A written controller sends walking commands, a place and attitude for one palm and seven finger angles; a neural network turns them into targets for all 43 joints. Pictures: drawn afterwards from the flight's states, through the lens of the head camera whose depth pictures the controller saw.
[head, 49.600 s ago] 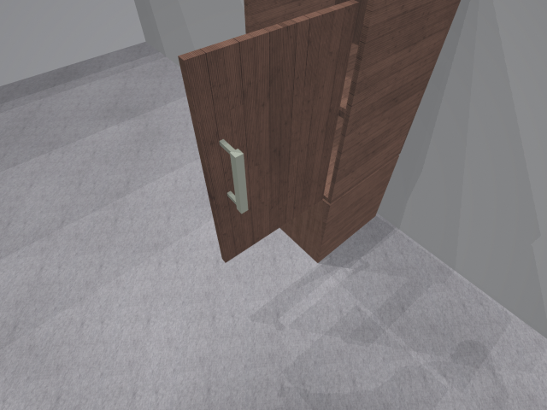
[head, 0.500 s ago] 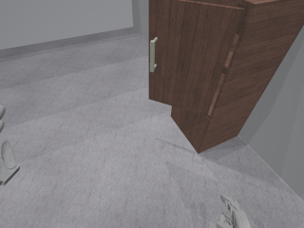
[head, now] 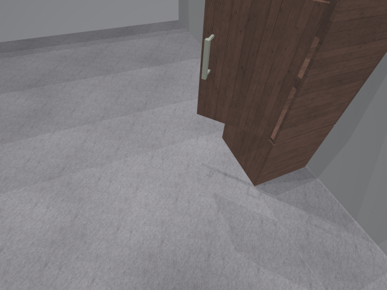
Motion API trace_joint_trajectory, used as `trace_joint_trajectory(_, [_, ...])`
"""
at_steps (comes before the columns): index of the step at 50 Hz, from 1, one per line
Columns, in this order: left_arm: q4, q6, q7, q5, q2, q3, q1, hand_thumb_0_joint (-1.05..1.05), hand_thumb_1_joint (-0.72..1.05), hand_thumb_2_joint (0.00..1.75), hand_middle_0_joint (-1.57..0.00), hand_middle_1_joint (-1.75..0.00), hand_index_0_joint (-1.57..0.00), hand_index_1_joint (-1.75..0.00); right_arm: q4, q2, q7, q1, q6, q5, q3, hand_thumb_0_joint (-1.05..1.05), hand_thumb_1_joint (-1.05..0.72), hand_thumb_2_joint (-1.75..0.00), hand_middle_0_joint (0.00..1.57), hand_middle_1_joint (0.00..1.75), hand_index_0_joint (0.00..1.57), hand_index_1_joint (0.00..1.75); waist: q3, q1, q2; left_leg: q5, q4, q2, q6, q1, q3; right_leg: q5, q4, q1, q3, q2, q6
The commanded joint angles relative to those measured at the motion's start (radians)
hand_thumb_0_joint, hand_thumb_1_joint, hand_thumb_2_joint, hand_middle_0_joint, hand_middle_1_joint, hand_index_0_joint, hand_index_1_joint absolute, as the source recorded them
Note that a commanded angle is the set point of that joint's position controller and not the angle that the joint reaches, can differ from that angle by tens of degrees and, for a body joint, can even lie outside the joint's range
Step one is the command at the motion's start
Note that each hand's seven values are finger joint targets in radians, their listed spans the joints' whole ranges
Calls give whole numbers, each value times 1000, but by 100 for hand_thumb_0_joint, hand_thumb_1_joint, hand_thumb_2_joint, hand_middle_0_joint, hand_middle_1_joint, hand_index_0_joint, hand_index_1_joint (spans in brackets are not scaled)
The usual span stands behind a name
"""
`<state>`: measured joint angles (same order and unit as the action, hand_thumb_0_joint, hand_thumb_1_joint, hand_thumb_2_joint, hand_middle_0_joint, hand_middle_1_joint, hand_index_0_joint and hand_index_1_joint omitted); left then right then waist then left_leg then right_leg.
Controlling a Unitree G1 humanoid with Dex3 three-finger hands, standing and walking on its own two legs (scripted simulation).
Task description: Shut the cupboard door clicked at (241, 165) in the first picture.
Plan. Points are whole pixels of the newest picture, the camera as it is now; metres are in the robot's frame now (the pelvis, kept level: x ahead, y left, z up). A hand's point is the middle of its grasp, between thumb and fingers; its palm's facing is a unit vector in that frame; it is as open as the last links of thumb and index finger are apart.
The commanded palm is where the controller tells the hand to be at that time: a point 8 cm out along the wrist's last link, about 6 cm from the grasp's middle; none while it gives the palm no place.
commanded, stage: let the arm hang, fingers relaxed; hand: left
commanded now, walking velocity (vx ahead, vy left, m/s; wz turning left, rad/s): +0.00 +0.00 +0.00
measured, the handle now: (207, 57) +0.93 -0.01 -0.01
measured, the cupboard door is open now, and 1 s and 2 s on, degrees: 41 41 41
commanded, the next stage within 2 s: look to check the result in 0.62 s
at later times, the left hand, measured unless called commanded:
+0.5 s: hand out of the picture -0.01 +0.17 -0.18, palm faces +0.00 -0.99 -0.15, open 7.3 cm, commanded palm none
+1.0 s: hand out of the picture +0.00 +0.20 -0.17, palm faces -0.02 -0.97 -0.23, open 7.3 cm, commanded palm none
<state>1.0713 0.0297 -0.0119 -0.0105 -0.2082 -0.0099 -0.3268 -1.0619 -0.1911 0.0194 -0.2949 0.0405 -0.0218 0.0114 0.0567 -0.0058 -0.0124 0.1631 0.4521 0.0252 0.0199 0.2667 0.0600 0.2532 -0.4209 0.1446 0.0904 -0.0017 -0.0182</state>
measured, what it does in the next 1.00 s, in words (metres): stands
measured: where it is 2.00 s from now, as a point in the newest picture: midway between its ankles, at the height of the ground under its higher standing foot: outside the picture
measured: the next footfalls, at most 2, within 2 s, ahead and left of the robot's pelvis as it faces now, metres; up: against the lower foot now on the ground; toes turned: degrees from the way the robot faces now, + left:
none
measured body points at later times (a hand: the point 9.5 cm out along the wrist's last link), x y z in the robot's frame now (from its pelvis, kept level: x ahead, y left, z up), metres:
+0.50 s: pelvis +0.00 +0.01 +0.00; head -0.01 +0.01 +0.45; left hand -0.01 +0.22 -0.16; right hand -0.03 -0.19 -0.16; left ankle +0.05 +0.10 -0.74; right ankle -0.01 -0.11 -0.74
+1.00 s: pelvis +0.00 +0.01 +0.00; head +0.01 +0.01 +0.45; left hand +0.00 +0.25 -0.15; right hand +0.00 -0.23 -0.16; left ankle +0.05 +0.10 -0.74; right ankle -0.01 -0.11 -0.74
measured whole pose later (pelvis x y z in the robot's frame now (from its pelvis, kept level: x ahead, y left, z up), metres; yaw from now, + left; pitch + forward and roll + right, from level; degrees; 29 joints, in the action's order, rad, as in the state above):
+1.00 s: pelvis +0.00 +0.01 +0.00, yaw -2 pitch -2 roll +0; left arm 1.15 0.00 -0.02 -0.02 -0.19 -0.02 -0.29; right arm -1.12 -0.19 0.03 -0.26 0.01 -0.01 -0.01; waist 0.04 -0.01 0.01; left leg 0.14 0.38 0.01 0.04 0.21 0.10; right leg 0.24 -0.39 0.12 0.05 0.02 0.00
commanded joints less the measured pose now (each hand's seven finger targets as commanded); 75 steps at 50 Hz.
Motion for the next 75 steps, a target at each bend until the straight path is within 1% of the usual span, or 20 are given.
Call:
trace_joint_trajectory(1, [-1, -33, -12, 0, -89, -17, -17, 0, 90, 90, -20, -30, -20, -30, 24, -103, 11, -22, -31, 8, -31, 0, -90, -90, 20, 30, 20, 30, -1, -5, 34, 75, -125, 88, 10, -61, -111, 44, 138, 81, -131, 106, -39])
trace_joint_trajectory(3, [22, -33, -14, 1, -77, -13, -29, 0, 90, 90, -20, -30, -20, -30, 4, -96, 13, -36, -30, 8, -31, 0, -90, -90, 20, 30, 20, 30, 20, -7, 22, 91, -130, 86, 10, -68, -104, 63, 141, 104, -130, 104, -36])
trace_joint_trajectory(9, [53, -32, -21, 0, -51, -11, -64, 0, 90, 90, -20, -30, -20, -30, -29, -66, 15, -72, -30, 8, -30, 0, -90, -90, 20, 30, 20, 30, 37, -5, -17, 97, -139, 87, 13, -67, -92, 74, 134, 119, -129, 100, -30])
trace_joint_trajectory(19, [55, -31, -27, -3, -17, -14, -84, 0, 90, 90, -20, -30, -20, -30, -46, -32, 15, -90, -33, 6, -30, 0, -90, -90, 20, 30, 20, 30, 72, -2, 21, 133, -162, 81, 12, -35, -96, 67, 115, 136, -125, 91, -22])
trace_joint_trajectory(24, [47, -31, -27, -5, -13, -19, -80, 0, 90, 90, -20, -30, -20, -30, -41, -33, 17, -93, -36, 5, -34, 0, -90, -90, 20, 30, 20, 30, 62, -3, 45, 155, -176, 85, 13, -24, -106, 46, 102, 124, -121, 85, -21])
trace_joint_trajectory(27, [46, -33, -27, -6, -13, -20, -80, 0, 90, 90, -20, -30, -20, -30, -36, -34, 17, -87, -40, 6, -36, 0, -90, -90, 20, 30, 20, 30, 53, 0, 41, 143, -177, 88, 15, -31, -107, 27, 100, 116, -120, 87, -20])
trace_joint_trajectory(30, [44, -38, -26, -6, -23, -21, -76, 0, 90, 90, -20, -30, -20, -30, -33, -44, 17, -82, -40, 9, -38, 0, -90, -90, 20, 30, 20, 30, 48, -3, 19, 100, -157, 83, 14, -51, -97, 22, 111, 120, -124, 92, -24])
trace_joint_trajectory(33, [43, -39, -26, -4, -30, -21, -65, 0, 90, 90, -20, -30, -20, -30, -34, -48, 17, -74, -41, 8, -39, 0, -90, -90, 20, 30, 20, 30, 43, -6, 33, 92, -157, 85, 14, -66, -96, 18, 115, 122, -129, 94, -24])
trace_joint_trajectory(40, [42, -42, -23, -5, -66, -26, -45, 0, 90, 90, -20, -30, -20, -30, -28, -89, 17, -45, -45, 11, -44, 0, -90, -90, 20, 30, 20, 30, 22, -3, 28, 50, -152, 93, 17, -94, -98, -6, 118, 101, -130, 96, -27])
trace_joint_trajectory(44, [43, -40, -20, -6, -84, -27, -22, 0, 90, 90, -20, -30, -20, -30, -27, -111, 16, -24, -44, 9, -47, 0, -90, -90, 20, 30, 20, 30, 36, -5, 29, 92, -175, 99, 17, -87, -106, 10, 122, 103, -131, 97, -25])
trace_joint_trajectory(45, [40, -42, -20, -6, -94, -29, -24, 0, 90, 90, -20, -30, -20, -30, -23, -119, 15, -21, -45, 12, -49, 0, -90, -90, 20, 30, 20, 30, 16, -3, 27, 65, -164, 97, 18, -98, -103, -3, 125, 90, -132, 98, -27])
trace_joint_trajectory(47, [40, -44, -19, -5, -101, -29, -3, 0, 90, 90, -20, -30, -20, -30, -23, -128, 15, -6, -48, 10, -48, 0, -90, -90, 20, 30, 20, 30, 16, -6, 21, 39, -164, 100, 17, -106, -102, -16, 126, 86, -133, 102, -26])
trace_joint_trajectory(54, [33, -46, -14, -5, -144, -31, 47, 0, 90, 90, -20, -30, -20, -30, -18, -169, 11, 44, -48, 9, -51, 0, -90, -90, 20, 30, 20, 30, 19, -5, 10, 37, -169, 99, 12, -116, -104, -8, 144, 81, -140, 108, -27])
trace_joint_trajectory(59, [26, -51, -12, -5, -177, -34, 81, 0, 90, 90, -20, -30, -20, -30, -15, -199, 8, 82, -54, 10, -51, 0, -90, -90, 20, 30, 20, 30, -24, -3, 21, -48, -162, 106, 12, -145, -102, -70, 146, 43, -140, 117, -25])
trace_joint_trajectory(67, [17, -54, -8, -4, -218, -39, 136, 0, 90, 90, -20, -30, -20, -30, -10, -238, 6, 127, -58, 10, -50, 0, -90, -90, 20, 30, 20, 30, -35, -3, 26, -105, -167, 112, 8, -156, -108, -117, 159, 8, -142, 123, -24])
trace_joint_trajectory(68, [14, -51, -9, -4, -209, -39, 137, 0, 90, 90, -20, -30, -20, -30, -7, -230, 4, 132, -55, 9, -48, 0, -90, -90, 20, 30, 20, 30, -27, -2, 31, -108, -160, 110, 5, -144, -110, -114, 150, 8, -127, 129, -20])
trace_joint_trajectory(70, [15, -37, -15, -3, -159, -34, 105, 0, 90, 90, -20, -30, -20, -30, -3, -167, 1, 107, -43, 9, -35, 0, -90, -90, 20, 30, 20, 30, -39, 2, 20, -156, -122, 102, -2, -117, -112, -138, 109, -2, -101, 138, -9])
trace_joint_trajectory(72, [2, -24, -20, -2, -157, -39, 92, 0, 90, 90, -20, -30, -20, -30, 7, -149, -3, 95, -30, 6, -36, 0, -90, -90, 20, 30, 20, 30, -29, 6, 21, -166, -81, 91, -8, -63, -113, -151, 67, -12, -84, 156, -9])
trace_joint_trajectory(73, [-7, -22, -21, -3, -168, -45, 86, 0, 90, 90, -20, -30, -20, -30, 18, -153, -3, 97, -26, 6, -40, 0, -90, -90, 20, 30, 20, 30, -37, 10, 6, -181, -49, 81, -9, -37, -114, -182, 51, -25, -84, 168, -18])
trace_joint_trajectory(75, [-32, -18, -24, -7, -192, -62, 81, 0, 90, 90, -20, -30, -20, -30, 43, -153, -7, 98, -18, 7, -48, 0, -90, -90, 20, 30, 20, 30, -41, 14, -42, -172, 45, 48, -20, 22, -89, -225, 39, -43, -95, 221, -54])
